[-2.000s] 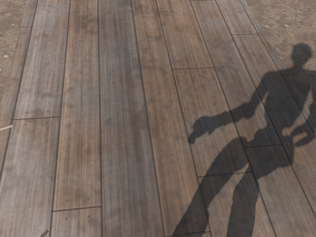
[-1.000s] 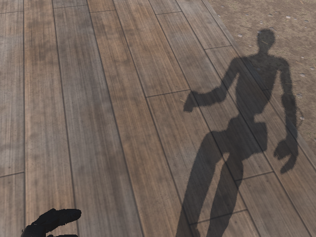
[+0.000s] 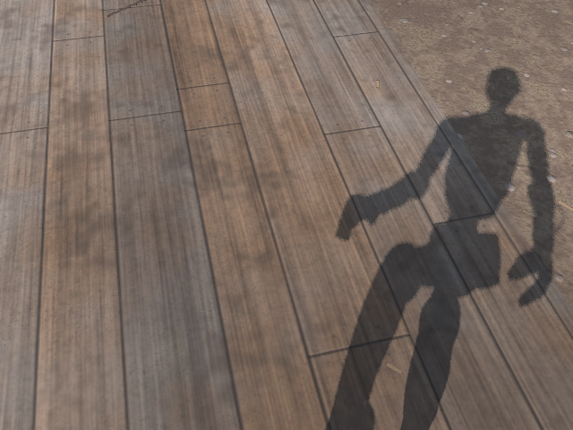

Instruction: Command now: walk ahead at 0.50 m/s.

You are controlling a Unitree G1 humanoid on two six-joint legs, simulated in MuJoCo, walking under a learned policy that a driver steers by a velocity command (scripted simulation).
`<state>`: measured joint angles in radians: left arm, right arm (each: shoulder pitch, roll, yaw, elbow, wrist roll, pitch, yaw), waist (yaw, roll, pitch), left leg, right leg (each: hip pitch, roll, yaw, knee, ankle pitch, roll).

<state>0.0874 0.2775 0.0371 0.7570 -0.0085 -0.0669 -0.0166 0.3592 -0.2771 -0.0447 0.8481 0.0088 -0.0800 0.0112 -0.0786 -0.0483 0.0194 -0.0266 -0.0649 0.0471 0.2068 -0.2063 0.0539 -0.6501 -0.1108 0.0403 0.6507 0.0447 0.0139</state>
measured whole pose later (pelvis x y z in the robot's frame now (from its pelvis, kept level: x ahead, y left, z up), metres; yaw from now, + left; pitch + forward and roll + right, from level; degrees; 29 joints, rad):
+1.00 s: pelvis +0.54 +0.05 +0.00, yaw +26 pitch +2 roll -1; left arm 0.04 0.30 0.06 0.75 0.01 -0.09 0.00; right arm 0.34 -0.27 -0.07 0.72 0.02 -0.05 0.00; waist -0.06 -0.03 0.04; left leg -0.16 -0.11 -0.10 0.33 -0.19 0.09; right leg -0.65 -0.10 0.10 0.76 -0.08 0.06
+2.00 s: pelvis +0.78 +0.07 -0.01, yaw +17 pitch +2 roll +2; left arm 0.19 0.30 0.06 0.70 0.00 0.02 0.00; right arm 0.12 -0.31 -0.09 0.71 -0.01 0.02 -0.06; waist 0.02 0.03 0.05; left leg -0.52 0.01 -0.04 1.12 -0.46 -0.07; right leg -0.31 0.04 0.04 0.51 -0.23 -0.06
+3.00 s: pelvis +0.78 +0.08 -0.01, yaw +5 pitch -2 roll +0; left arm 0.22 0.23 0.02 0.84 0.01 0.00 0.02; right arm 0.19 -0.27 -0.04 0.90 -0.01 0.00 -0.03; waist -0.01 0.00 0.04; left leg -0.20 0.03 -0.06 0.49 -0.25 -0.06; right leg -0.17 0.03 0.06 0.51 -0.31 -0.01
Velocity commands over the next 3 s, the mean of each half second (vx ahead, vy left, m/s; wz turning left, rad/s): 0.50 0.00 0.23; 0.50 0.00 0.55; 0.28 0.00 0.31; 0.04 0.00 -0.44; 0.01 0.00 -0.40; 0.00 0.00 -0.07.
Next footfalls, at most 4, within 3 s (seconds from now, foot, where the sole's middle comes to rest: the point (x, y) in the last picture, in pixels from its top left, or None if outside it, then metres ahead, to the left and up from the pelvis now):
0.16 right None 0.27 -0.15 -0.78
0.70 left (219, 415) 0.53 0.12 -0.78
1.18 right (245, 287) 0.87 0.05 -0.78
1.52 left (167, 338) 0.73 0.25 -0.78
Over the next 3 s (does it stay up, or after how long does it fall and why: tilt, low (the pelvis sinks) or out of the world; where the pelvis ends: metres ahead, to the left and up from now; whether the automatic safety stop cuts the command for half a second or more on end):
stays up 0.78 0.08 -0.01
